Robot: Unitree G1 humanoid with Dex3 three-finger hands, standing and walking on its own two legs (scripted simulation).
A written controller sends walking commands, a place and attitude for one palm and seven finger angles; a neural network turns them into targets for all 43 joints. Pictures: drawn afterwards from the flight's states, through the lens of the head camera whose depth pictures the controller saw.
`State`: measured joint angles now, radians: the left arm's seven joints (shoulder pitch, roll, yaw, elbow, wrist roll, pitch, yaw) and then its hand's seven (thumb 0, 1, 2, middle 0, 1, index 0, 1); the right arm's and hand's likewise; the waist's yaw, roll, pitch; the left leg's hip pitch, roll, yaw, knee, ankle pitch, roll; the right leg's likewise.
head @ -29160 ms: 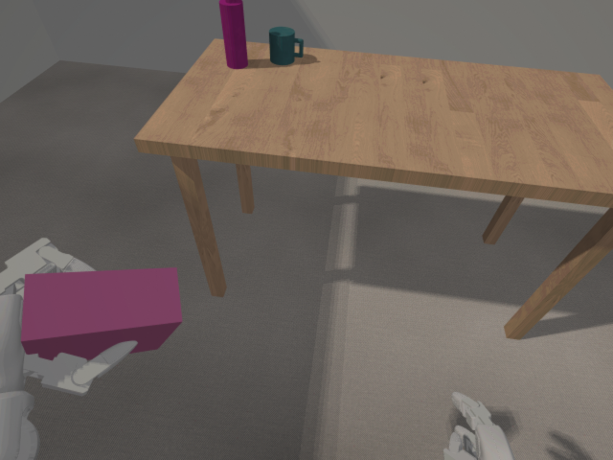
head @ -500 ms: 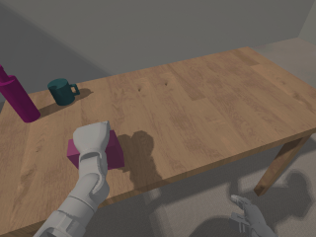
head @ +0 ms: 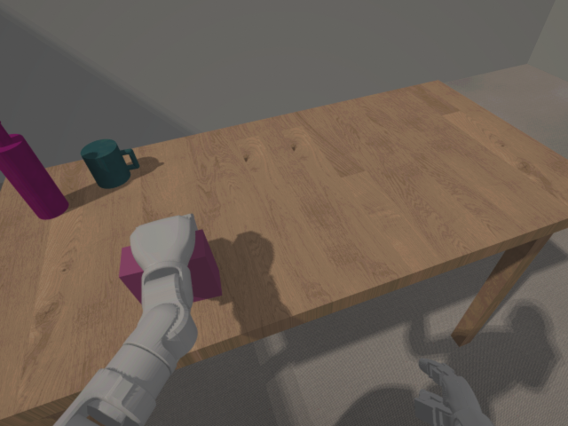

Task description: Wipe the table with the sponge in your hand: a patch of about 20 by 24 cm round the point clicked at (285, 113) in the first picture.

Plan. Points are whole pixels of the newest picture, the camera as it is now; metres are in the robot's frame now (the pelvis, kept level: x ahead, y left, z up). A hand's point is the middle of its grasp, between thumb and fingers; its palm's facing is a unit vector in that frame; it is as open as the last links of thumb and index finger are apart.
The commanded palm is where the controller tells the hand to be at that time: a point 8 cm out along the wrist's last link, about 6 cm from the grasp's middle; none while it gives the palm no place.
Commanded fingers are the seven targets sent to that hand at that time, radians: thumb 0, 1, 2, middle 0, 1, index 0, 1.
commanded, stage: slide back across to the middle lane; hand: left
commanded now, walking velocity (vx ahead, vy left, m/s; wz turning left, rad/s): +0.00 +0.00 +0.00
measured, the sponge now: (178, 279) +0.33 +0.22 +0.01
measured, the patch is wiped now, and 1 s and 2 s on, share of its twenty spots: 1.00 1.00 1.00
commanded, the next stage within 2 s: wipe forward along the middle lane in 0.60 s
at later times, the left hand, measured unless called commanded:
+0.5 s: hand (147, 272) +0.31 +0.24 +0.07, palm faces +0.03 -0.11 -0.99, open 9.2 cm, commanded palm +0.27 +0.25 +0.11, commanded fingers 0.00 0.10 1.30 -1.20 -1.60 -1.20 -1.60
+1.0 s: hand (128, 272) +0.31 +0.27 +0.06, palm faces -0.04 -0.05 -1.00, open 9.3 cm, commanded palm +0.29 +0.28 +0.10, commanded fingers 0.00 0.10 1.30 -1.20 -1.60 -1.20 -1.60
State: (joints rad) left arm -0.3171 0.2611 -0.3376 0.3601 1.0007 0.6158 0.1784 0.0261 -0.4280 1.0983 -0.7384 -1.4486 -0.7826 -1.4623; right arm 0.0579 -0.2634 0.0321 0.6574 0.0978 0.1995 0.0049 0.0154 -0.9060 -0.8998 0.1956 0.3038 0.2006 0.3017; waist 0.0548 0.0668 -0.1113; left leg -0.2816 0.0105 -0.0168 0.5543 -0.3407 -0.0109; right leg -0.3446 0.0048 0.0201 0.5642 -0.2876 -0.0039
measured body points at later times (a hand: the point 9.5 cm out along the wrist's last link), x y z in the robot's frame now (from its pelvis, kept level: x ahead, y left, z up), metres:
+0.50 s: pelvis +0.01 -0.01 +0.00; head +0.00 -0.04 +0.45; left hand +0.30 +0.24 +0.12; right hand +0.24 -0.23 -0.08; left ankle -0.04 +0.13 -0.73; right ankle +0.00 -0.12 -0.73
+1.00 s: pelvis +0.00 +0.00 +0.00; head +0.01 -0.03 +0.45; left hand +0.31 +0.27 +0.11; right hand +0.21 -0.23 -0.10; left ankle -0.04 +0.13 -0.73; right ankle +0.00 -0.12 -0.73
